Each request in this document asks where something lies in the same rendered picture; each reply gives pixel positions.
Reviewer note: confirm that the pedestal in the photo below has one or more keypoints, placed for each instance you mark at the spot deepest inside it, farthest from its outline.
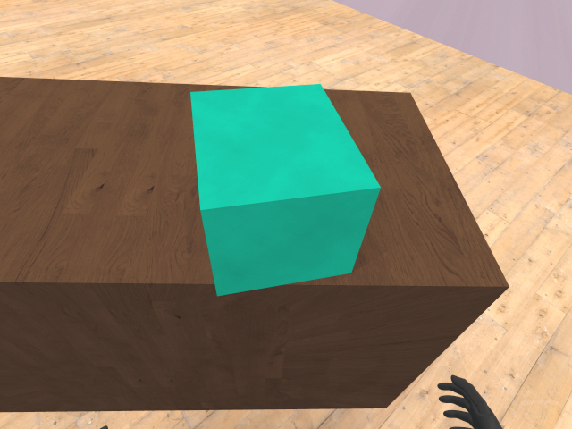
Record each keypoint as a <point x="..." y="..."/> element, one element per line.
<point x="107" y="295"/>

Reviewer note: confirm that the robot right hand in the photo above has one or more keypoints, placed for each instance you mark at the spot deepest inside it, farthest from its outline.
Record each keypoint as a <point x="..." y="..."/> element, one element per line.
<point x="480" y="416"/>

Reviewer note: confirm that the carton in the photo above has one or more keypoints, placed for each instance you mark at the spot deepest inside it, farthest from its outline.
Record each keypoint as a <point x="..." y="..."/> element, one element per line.
<point x="285" y="194"/>

